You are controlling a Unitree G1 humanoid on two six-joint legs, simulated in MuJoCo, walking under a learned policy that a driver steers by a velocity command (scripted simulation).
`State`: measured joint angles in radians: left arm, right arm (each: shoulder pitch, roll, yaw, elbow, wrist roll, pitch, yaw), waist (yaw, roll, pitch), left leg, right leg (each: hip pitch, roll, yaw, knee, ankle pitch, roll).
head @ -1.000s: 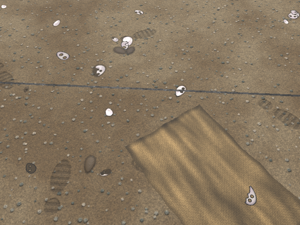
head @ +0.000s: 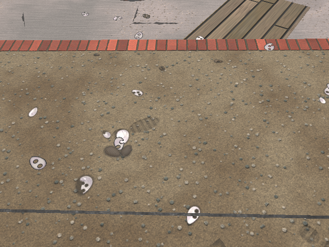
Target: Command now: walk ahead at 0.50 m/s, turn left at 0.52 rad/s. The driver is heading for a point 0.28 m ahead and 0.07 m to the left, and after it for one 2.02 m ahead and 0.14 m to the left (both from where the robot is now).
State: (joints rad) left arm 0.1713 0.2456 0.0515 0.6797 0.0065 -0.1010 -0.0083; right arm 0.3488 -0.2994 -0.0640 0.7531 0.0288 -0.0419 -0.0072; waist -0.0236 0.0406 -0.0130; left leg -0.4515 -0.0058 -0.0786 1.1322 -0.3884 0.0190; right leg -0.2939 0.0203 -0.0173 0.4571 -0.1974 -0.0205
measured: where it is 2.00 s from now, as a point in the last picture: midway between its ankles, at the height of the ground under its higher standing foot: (154, 140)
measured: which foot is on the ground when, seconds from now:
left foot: up 0.00-0.34, down 0.36-0.92, up 0.94-1.00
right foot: down 0.00-0.38, up 0.40-0.92, down 0.94-1.00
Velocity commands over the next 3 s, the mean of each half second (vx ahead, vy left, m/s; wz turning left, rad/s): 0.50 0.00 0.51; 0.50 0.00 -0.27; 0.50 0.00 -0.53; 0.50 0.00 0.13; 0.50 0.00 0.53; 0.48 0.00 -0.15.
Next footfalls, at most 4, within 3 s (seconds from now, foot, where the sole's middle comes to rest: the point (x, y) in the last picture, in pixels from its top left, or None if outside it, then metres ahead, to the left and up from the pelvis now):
0.36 left None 0.33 0.19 -0.78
0.94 right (162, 207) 0.68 0.05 -0.78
1.40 left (121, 156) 0.96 0.25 -0.78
1.86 right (180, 129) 1.12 -0.05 -0.78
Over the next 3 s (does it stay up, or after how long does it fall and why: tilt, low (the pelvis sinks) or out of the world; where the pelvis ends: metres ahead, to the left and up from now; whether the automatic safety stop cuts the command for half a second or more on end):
stays up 1.69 0.16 -0.01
